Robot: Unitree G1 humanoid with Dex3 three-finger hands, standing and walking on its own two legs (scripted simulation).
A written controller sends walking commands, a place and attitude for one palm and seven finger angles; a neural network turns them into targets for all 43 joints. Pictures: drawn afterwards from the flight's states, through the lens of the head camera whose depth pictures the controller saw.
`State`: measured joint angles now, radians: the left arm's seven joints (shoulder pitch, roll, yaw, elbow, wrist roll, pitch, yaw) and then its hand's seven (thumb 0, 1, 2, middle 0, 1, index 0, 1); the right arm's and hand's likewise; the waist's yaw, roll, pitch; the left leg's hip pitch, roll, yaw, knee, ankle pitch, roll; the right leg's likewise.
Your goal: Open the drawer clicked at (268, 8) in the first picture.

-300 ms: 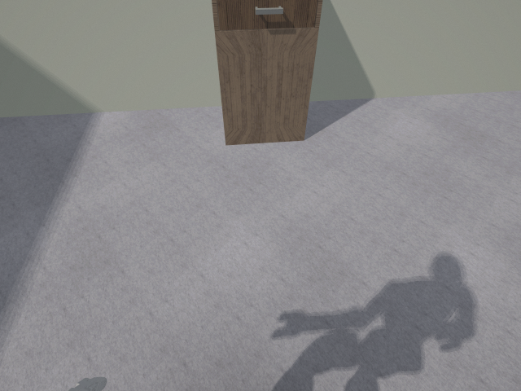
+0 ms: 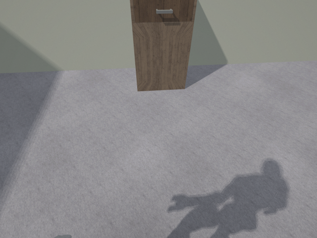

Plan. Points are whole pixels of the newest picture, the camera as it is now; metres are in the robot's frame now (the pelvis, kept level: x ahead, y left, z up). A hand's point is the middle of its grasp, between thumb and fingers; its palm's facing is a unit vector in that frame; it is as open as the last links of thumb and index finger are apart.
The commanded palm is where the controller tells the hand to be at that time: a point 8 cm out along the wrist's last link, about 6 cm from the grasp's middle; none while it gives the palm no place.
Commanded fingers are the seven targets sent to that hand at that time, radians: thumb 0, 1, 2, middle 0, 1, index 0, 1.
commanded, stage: stand and wait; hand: left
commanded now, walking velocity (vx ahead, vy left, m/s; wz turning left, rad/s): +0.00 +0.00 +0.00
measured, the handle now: (164, 10) +1.62 +0.06 +0.00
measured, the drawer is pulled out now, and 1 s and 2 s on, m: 0.00 0.00 0.00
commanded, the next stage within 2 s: look at it before walking up in 0.54 s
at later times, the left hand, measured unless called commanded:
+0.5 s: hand out of the picture +0.06 +0.25 -0.15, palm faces -0.02 -0.94 -0.34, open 7.4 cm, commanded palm none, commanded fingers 0.00 0.90 0.90 -0.20 -0.30 -0.20 -0.30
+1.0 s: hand out of the picture +0.07 +0.25 -0.15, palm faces -0.02 -0.94 -0.34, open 7.4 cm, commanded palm none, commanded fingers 0.00 0.90 0.90 -0.20 -0.30 -0.20 -0.30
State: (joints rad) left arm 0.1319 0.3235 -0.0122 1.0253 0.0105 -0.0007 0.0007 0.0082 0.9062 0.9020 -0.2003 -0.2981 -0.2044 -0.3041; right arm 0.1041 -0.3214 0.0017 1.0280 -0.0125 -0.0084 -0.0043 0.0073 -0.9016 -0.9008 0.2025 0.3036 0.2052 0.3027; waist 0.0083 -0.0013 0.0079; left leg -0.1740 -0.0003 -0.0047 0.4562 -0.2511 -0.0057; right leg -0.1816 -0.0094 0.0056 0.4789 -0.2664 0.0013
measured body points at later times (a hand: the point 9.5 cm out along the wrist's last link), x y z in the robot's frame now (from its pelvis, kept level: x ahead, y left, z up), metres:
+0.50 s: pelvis -0.01 +0.00 +0.00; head -0.01 +0.00 +0.45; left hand +0.06 +0.30 -0.13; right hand +0.06 -0.30 -0.13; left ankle +0.00 +0.12 -0.74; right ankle +0.00 -0.12 -0.74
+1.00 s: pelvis -0.01 +0.00 +0.01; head +0.00 +0.00 +0.45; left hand +0.08 +0.29 -0.13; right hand +0.08 -0.30 -0.13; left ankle +0.00 +0.13 -0.74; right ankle +0.00 -0.12 -0.74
